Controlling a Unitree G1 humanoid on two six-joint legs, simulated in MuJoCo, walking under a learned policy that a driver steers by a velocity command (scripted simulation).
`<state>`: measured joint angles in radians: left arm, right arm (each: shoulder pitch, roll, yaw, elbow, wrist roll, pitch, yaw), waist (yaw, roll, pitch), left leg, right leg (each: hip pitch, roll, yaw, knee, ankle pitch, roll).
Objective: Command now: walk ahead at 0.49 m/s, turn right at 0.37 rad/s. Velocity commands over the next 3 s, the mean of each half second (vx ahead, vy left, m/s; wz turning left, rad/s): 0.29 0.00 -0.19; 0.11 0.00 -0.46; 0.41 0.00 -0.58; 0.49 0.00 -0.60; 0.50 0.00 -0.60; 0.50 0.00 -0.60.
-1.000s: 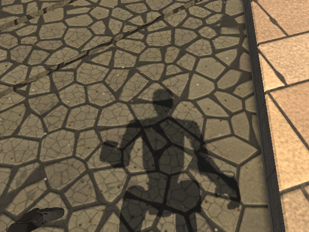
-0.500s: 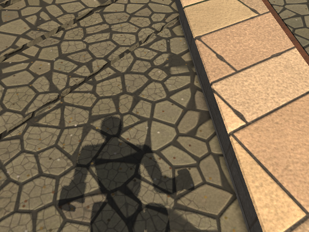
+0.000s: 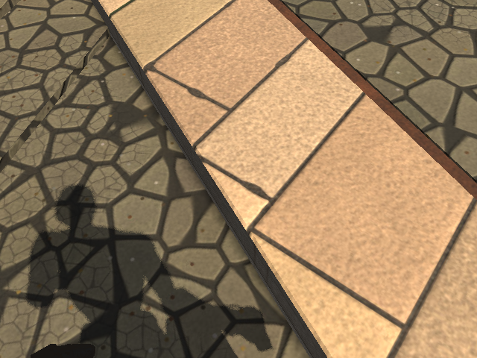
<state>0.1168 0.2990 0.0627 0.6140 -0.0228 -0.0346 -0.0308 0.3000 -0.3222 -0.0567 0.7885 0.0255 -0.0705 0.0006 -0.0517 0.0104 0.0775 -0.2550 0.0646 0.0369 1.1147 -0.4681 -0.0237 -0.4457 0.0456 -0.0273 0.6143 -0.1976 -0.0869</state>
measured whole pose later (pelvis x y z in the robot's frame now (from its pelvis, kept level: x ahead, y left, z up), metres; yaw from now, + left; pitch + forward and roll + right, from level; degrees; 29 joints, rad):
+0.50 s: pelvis +0.22 +0.03 +0.00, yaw -5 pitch +1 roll +0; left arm 0.28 0.28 0.05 0.84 -0.02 0.00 0.01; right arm 0.09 -0.23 -0.02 0.71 -0.02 -0.05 0.03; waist 0.02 -0.01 0.06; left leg -0.43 -0.01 0.05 0.50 -0.09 0.04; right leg -0.31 0.04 0.09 1.04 -0.61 0.05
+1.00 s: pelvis +0.26 +0.01 +0.03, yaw -20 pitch +1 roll +4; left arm 0.34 0.25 0.06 0.76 0.01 -0.02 0.04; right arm 0.08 -0.31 -0.10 0.79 0.01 -0.01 -0.01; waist 0.03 0.03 0.02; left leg -0.52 0.00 -0.03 0.92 -0.21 -0.07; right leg -0.19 0.01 0.10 0.40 -0.23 -0.06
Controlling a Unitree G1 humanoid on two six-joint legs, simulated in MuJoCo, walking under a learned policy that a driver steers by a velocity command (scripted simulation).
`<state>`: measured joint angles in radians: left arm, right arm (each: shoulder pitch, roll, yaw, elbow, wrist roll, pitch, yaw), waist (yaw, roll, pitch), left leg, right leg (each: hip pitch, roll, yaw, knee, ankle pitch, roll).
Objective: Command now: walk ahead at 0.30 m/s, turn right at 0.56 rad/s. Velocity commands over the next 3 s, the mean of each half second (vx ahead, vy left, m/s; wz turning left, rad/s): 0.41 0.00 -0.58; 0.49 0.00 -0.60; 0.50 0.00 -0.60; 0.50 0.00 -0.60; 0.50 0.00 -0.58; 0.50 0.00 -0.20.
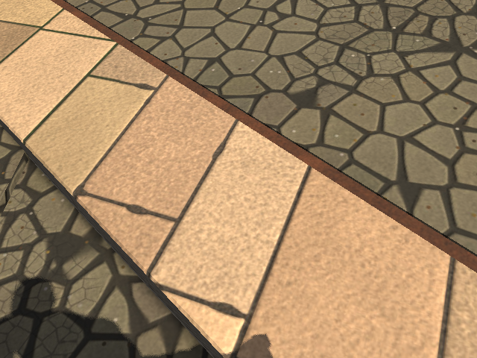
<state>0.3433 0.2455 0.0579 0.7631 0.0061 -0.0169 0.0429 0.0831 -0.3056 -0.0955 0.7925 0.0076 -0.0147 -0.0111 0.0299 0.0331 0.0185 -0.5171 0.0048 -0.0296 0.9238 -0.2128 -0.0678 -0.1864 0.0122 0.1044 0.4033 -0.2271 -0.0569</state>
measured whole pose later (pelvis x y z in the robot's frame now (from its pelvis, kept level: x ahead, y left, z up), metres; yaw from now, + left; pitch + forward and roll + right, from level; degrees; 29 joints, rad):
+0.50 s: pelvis +0.15 +0.03 -0.02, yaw -17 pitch +1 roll +1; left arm 0.21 0.18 0.01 0.58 -0.04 0.02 0.01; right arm 0.45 -0.18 -0.02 0.95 -0.02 -0.03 0.00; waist -0.02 -0.03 -0.01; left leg -0.11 0.03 0.14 0.44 -0.35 0.00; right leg -1.15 0.01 0.06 2.27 -0.42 -0.02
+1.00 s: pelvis +0.38 -0.13 +0.15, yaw -34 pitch +4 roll +3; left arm 0.46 0.20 0.01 0.81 -0.01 -0.06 -0.02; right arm 0.05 -0.22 0.01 0.58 -0.03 -0.09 0.01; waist 0.03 0.03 -0.05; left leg -0.91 0.09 -0.03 1.26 -0.02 0.05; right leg -0.23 0.11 0.11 0.46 -0.28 -0.11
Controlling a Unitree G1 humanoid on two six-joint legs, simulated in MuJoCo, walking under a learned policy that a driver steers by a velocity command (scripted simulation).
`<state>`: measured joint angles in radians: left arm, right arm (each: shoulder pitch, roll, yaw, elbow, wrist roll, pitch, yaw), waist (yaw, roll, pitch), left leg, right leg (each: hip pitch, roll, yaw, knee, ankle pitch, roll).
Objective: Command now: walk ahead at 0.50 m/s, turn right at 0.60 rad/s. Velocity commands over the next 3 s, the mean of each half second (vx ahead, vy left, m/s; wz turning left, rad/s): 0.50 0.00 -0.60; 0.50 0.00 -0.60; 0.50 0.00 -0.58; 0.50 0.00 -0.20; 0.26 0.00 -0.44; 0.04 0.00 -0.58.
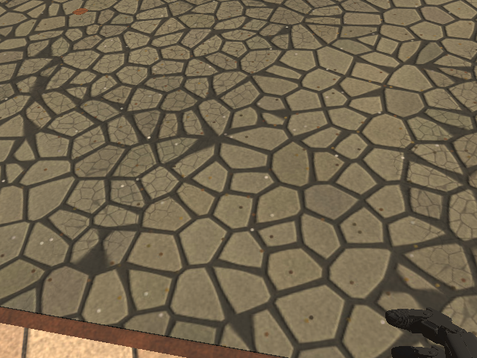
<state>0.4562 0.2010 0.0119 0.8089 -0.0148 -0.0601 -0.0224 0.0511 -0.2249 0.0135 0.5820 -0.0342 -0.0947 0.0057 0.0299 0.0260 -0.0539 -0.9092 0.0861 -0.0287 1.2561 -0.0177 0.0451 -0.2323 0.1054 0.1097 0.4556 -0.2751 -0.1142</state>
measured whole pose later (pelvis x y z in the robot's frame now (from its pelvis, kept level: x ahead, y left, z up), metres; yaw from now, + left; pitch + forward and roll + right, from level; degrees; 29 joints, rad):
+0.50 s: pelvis +0.31 +0.03 +0.00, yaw -19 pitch +1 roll +2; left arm 0.20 0.32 0.07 0.67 -0.03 -0.03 0.01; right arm 0.30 -0.27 -0.07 0.76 0.00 -0.10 0.00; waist -0.04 -0.04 0.03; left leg -0.14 -0.05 0.12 0.31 -0.20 0.05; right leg -0.67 -0.08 0.08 1.19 -0.27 0.00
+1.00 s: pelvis +0.56 -0.13 +0.00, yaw -36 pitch +2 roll +0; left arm 0.30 0.28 0.07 0.67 -0.01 -0.04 -0.02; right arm 0.14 -0.31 -0.04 0.67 -0.01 -0.09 0.00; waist 0.03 0.03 0.05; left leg -0.63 0.12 -0.07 1.06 -0.29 -0.05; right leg -0.26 0.12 0.06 0.40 -0.17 -0.10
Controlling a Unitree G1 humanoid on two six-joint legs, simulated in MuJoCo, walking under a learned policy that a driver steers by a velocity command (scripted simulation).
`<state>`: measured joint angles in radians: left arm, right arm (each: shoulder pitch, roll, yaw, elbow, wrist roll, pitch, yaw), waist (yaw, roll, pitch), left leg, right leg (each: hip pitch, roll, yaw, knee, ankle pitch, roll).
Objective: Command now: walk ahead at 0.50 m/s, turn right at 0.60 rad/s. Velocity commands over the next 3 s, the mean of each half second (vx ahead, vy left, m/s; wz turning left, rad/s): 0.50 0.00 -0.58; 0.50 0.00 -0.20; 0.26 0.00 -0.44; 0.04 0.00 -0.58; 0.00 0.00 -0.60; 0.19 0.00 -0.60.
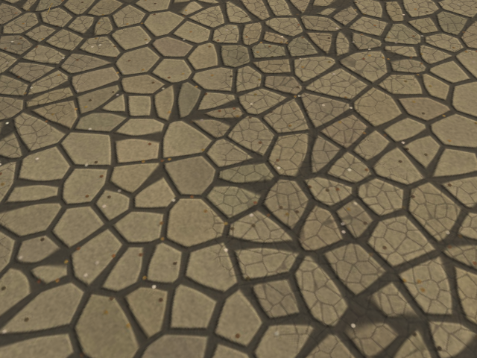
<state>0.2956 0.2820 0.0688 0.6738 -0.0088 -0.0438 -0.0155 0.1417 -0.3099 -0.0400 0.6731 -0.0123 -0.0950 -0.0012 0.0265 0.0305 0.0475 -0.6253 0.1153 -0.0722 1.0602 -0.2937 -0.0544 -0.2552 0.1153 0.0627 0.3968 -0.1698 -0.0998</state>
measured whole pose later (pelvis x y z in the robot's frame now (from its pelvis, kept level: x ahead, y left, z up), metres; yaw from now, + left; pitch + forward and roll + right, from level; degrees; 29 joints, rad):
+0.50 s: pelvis +0.27 +0.05 +0.00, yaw -17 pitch +1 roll +1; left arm 0.20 0.31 0.08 0.64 -0.02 -0.02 0.00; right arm 0.33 -0.26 -0.06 0.79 -0.01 -0.09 0.00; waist -0.06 -0.05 0.02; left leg -0.14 0.00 0.11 0.34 -0.22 0.02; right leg -0.66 -0.06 0.08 1.06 -0.24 0.00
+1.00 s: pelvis +0.51 -0.09 +0.01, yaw -22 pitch +2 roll -1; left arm 0.35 0.26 0.06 0.77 -0.01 -0.07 -0.02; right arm 0.14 -0.31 -0.05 0.77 0.00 -0.07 0.01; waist 0.04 0.05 0.01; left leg -0.65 0.13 -0.03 0.95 -0.17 -0.03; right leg -0.14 0.06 -0.02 0.29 -0.17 -0.07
